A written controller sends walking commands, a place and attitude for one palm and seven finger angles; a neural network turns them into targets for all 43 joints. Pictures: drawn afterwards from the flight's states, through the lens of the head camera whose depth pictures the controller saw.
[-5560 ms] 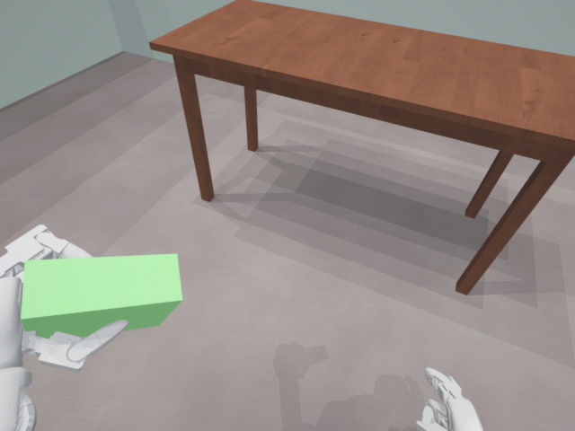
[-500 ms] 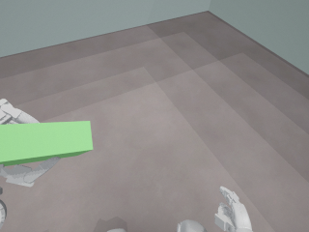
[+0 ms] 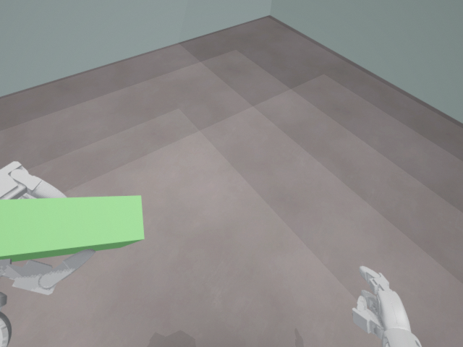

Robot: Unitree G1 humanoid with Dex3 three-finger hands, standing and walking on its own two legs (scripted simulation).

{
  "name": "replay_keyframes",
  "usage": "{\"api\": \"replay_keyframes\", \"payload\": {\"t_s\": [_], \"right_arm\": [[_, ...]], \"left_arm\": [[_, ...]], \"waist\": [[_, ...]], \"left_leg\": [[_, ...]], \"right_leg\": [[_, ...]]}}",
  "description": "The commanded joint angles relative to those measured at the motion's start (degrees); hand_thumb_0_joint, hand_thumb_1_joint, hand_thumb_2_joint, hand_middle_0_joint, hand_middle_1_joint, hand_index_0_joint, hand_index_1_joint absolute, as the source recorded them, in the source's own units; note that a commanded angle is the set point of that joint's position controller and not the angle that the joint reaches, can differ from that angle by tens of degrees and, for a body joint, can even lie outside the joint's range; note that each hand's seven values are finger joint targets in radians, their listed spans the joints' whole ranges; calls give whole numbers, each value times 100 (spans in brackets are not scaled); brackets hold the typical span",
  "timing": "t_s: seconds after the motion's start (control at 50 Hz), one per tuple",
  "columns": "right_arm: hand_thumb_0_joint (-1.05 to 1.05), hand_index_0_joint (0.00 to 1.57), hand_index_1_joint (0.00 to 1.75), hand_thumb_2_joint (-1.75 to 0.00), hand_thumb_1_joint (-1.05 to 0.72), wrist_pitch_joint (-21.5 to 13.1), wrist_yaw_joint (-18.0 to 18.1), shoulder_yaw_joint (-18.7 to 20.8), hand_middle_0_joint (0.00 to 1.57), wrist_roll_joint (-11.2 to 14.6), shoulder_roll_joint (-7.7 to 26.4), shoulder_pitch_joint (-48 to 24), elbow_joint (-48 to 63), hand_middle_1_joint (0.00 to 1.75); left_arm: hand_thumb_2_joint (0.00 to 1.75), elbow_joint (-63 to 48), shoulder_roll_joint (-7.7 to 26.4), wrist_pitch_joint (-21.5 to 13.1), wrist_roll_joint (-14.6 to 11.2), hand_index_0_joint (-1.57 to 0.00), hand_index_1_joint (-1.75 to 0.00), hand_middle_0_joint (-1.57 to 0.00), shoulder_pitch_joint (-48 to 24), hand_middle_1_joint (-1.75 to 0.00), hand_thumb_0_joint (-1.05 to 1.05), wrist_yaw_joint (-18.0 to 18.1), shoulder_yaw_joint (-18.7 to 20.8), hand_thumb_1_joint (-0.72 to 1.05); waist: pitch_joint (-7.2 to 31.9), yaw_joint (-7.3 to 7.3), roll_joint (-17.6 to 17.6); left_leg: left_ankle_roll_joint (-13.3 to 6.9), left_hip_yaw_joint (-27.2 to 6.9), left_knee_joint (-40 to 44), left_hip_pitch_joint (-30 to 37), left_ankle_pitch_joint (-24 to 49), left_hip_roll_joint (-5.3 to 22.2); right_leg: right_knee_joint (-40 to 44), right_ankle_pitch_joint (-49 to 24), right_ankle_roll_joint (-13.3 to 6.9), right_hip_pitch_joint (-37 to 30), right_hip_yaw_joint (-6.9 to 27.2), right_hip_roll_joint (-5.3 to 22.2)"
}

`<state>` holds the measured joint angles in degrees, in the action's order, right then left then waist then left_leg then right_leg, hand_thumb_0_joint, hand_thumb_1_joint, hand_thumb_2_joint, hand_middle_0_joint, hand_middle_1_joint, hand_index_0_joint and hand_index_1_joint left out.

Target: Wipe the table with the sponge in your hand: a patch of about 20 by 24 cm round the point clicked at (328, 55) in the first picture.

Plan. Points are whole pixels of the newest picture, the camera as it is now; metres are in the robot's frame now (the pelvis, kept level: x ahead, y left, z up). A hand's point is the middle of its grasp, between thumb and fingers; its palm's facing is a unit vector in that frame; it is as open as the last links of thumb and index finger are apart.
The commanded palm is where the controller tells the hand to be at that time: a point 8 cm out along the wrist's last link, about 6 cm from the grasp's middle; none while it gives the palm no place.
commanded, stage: turn to face it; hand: left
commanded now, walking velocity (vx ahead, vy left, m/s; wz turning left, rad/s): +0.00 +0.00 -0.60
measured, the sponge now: (93, 227) +0.23 +0.19 +0.16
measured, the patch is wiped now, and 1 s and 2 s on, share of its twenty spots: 0.00 0.00 0.00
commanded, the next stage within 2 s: none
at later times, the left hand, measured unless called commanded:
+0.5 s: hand (171, 219) +0.24 +0.10 +0.17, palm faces +0.03 -0.83 -0.56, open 9.5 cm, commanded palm +0.20 +0.17 +0.18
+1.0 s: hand (193, 254) +0.20 +0.06 +0.17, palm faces -0.09 -0.89 -0.45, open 9.5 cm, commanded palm +0.18 +0.11 +0.18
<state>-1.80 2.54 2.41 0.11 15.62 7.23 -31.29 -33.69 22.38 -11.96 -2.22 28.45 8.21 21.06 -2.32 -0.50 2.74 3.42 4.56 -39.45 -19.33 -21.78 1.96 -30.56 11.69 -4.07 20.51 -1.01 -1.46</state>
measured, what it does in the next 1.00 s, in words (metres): walks backwards, turning right: left foot, then right foot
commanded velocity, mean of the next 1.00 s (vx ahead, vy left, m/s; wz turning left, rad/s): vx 0.00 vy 0.00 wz -0.60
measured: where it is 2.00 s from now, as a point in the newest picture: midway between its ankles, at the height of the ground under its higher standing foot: outside the picture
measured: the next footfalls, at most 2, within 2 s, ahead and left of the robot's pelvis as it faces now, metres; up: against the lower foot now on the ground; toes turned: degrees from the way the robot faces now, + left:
left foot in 0.06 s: +0.03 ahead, +0.14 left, +0.00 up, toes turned +4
right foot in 0.36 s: +0.02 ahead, -0.13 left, +0.00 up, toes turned -21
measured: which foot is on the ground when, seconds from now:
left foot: up 0.00-0.04, down 0.06-0.38, up 0.40-0.86, down 0.88-1.00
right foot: down 0.00-0.06, up 0.08-0.34, down 0.36-0.88, up 0.90-1.00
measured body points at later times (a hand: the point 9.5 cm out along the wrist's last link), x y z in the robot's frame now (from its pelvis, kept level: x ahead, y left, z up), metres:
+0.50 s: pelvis -0.05 -0.04 -0.01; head +0.01 -0.09 +0.43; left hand +0.24 +0.14 +0.20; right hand +0.04 -0.30 -0.13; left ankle -0.03 +0.13 -0.65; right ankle -0.01 -0.12 -0.74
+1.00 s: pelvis -0.11 -0.03 -0.01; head -0.09 -0.04 +0.44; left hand +0.20 +0.11 +0.20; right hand -0.07 -0.31 -0.09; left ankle -0.05 +0.12 -0.74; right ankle -0.11 -0.11 -0.68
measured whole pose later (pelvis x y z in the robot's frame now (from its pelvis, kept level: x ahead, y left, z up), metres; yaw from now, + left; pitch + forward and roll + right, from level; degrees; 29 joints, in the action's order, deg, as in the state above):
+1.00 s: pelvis -0.11 -0.03 -0.01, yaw -35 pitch +0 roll +2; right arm 1.3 0.4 0.6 0.8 10.0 10.0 -28.8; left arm -30.2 21.9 -10.3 -1.2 25.5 6.8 21.9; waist -3.3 -3.5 1.5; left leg 3.4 7.7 -30.2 -10.7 -18.3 5.6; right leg -59.6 22.8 2.6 33.5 -1.2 -3.2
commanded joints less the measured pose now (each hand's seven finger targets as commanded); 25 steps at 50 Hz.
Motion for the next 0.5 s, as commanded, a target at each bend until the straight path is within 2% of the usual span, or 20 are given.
{"api": "replay_keyframes", "payload": {"t_s": [0.0, 0.02, 0.04, 0.06, 0.08, 0.1, 0.12, 0.16, 0.18, 0.22, 0.26, 0.3, 0.32, 0.34, 0.36, 0.38, 0.4, 0.42, 0.44, 0.48], "right_arm": [[0, 20, 30, -90, -90, -83, -25, 52, 20, 78, 281, -29, 866, 30], [0, 20, 30, -90, -90, -69, 2, 118, 20, 98, 414, -45, 937, 30], [0, 20, 30, -90, -90, -78, 9, 149, 20, 115, 482, -67, 1010, 30], [0, 20, 30, -90, -90, -94, 12, 95, 20, 56, 321, -75, 992, 30], [0, 20, 30, -90, -90, -129, -11, 72, 20, -8, 285, -25, 992, 30], [0, 20, 30, -90, -90, -146, -63, 99, 20, 12, 354, 78, 948, 30], [0, 20, 30, -90, -90, -191, -93, 91, 20, 65, 337, 60, 940, 30], [0, 20, 30, -90, -90, -257, -182, 96, 20, 67, 410, 192, 932, 30], [0, 20, 30, -90, -90, -280, -217, 82, 20, 62, 418, 197, 950, 30], [0, 20, 30, -90, -90, -331, -205, 52, 20, 57, 413, 178, 974, 30], [0, 20, 30, -90, -90, -367, -225, 40, 20, 55, 386, 200, 958, 30], [0, 20, 30, -90, -90, -379, -256, 47, 20, 66, 382, 239, 929, 30], [0, 20, 30, -90, -90, -351, -270, 57, 20, 101, 350, 233, 938, 30], [0, 20, 30, -90, -90, -330, -276, 12, 20, 127, 187, 222, 980, 30], [0, 20, 30, -90, -90, -317, -249, -9, 20, 133, 105, 58, 1098, 30], [0, 20, 30, -90, -90, -254, -239, 38, 20, 135, 119, -53, 1043, 30], [0, 20, 30, -90, -90, -148, -235, -78, 20, 77, -68, -156, 952, 30], [0, 20, 30, -90, -90, -8, -258, -143, 20, 60, -77, -248, 838, 30], [0, 20, 30, -90, -90, 89, -283, -148, 20, 55, -88, -262, 809, 30], [0, 20, 30, -90, -90, 175, -245, -68, 20, 47, -18, -373, 702, 30]], "left_arm": [[130, -1030, 917, -271, -46, -120, -160, -120, -247, -160, 0, 198, 832, 10], [130, -1079, 863, -270, -30, -120, -160, -120, -348, -160, 0, 167, 741, 10], [130, -1087, 933, -329, 11, -120, -160, -120, -376, -160, 0, 135, 810, 10], [130, -760, 956, -342, 51, -120, -160, -120, -133, -160, 0, 109, 828, 10], [130, -897, 896, -371, 103, -120, -160, -120, -328, -160, 0, 80, 669, 10], [130, -1018, 777, -381, 107, -120, -160, -120, -521, -160, 0, 35, 484, 10], [130, -1259, 777, -358, 118, -120, -160, -120, -821, -160, 0, 13, 376, 10], [130, -1155, 608, -248, 140, -120, -160, -120, -678, -160, 0, 12, 220, 10], [130, -1217, 656, -216, 139, -120, -160, -120, -753, -160, 0, 16, 226, 10], [130, -1211, 868, -155, 126, -120, -160, -120, -776, -160, 0, 22, 402, 10], [130, -1107, 894, -138, 83, -120, -160, -120, -650, -160, 0, 12, 520, 10], [130, -1034, 993, -129, 54, -120, -160, -120, -551, -160, 0, 13, 697, 10], [130, -935, 1030, -103, 78, -120, -160, -120, -399, -160, 0, 14, 745, 10], [130, -993, 1216, -160, 91, -120, -160, -120, -402, -160, 0, 48, 888, 10], [130, -891, 1429, -150, -30, -120, -160, -120, -152, -160, 0, 109, 1229, 10], [130, -1084, 1451, -106, -163, -120, -160, -120, 19, -160, 0, 127, 1319, 10], [130, -1154, 1499, -130, -176, -120, -160, -120, 331, -160, 0, 158, 1508, 10], [130, -1076, 1333, -123, -193, -120, -160, -120, 518, -160, 0, 163, 1479, 10], [130, -1221, 1200, -159, -188, -120, -160, -120, 487, -160, 0, 160, 1398, 10], [130, -1024, 1131, -159, -190, -120, -160, -120, 452, -160, 0, 163, 1371, 10]], "waist": [[1216, -18, -121], [1093, -15, -653], [956, -96, -1580], [875, -121, -2210], [684, -73, -2086], [558, -34, -1731], [589, -67, -1582], [507, 11, -1817], [449, 37, -1924], [370, 52, -1907], [416, 27, -1922], [606, -25, -1701], [768, -54, -1376], [919, -64, -221], [1157, -166, 1189], [1300, -147, 1147], [1319, -100, 670], [1476, -90, 223], [1489, -22, 135], [1283, 7, 232]], "left_leg": [[-117, -92, 1602, 1139, 965, 384], [-370, -736, 1937, 1393, 1437, 1079], [-732, -1282, 1947, 1768, 2771, 1849], [-1067, -1526, 2045, 1639, 3577, 2421], [-1187, -1530, 1928, 1466, 4168, 2513], [-1133, -1038, 1702, 1558, 4576, 2366], [-928, -485, 1489, 1813, 4804, 2159], [-652, 77, 1474, 1552, 4716, 1875], [-609, 169, 1499, 1401, 4595, 1856], [-549, 278, 1503, 1252, 4271, 1923], [-471, 421, 1260, 1226, 3988, 1962], [-355, 515, 580, 991, 3573, 1885], [-247, 630, -37, 712, 3067, 1738], [-35, 808, -1284, -6, 1582, 1230], [200, 442, -2540, -1240, -1357, 337], [201, -436, -3125, -1200, -1441, 415], [226, -667, -3411, -1485, -1029, 475], [250, -686, -3416, -1573, -771, 475], [271, -610, -3436, -1566, -529, 441], [287, -543, -3310, -1381, -218, 381]], "right_leg": [[357, -1091, -70, -495, 1589, 1120], [-176, -432, 146, -10, 1266, 705], [-989, 743, 427, 729, 770, 169], [-2270, 1888, 570, 1110, 190, 83], [-2832, 1889, 602, 1168, 162, 217], [-2790, 1618, 623, 1279, 139, 321], [-2549, 1367, 641, 1294, -60, 325], [-2026, 1065, 673, 810, -413, 253], [-1788, 976, 690, 581, -537, 218], [-1365, 920, 716, 273, -708, 164], [-828, 894, 712, -98, -823, 98], [-124, 278, 675, -860, -866, 52], [272, -377, 556, -1331, -644, 277], [453, -2372, 194, -1973, 364, 1024], [547, -4597, -453, -2281, 2322, 1919], [711, -4135, -414, -1916, 2540, 2145], [540, -3640, -517, -2169, 2357, 2008], [398, -3403, -551, -2338, 2059, 1844], [470, -3058, -479, -2226, 1769, 1699], [763, -2292, -363, -1653, 1569, 1510]]}}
